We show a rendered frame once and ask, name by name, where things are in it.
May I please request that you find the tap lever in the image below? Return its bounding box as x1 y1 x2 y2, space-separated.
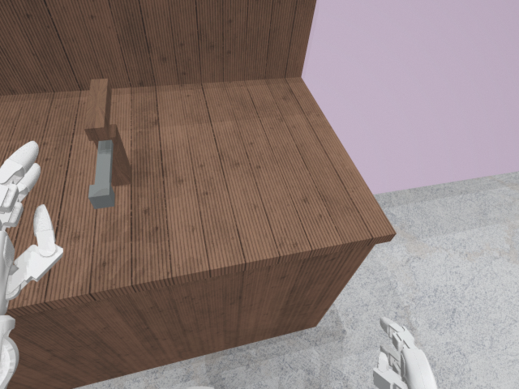
88 140 115 209

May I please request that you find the robot left hand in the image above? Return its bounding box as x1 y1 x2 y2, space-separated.
0 141 63 315

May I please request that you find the robot right hand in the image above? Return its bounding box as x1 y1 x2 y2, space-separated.
373 317 438 389

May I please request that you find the left robot forearm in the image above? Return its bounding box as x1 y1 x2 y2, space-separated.
0 315 19 389

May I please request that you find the counter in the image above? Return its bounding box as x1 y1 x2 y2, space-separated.
0 0 397 389

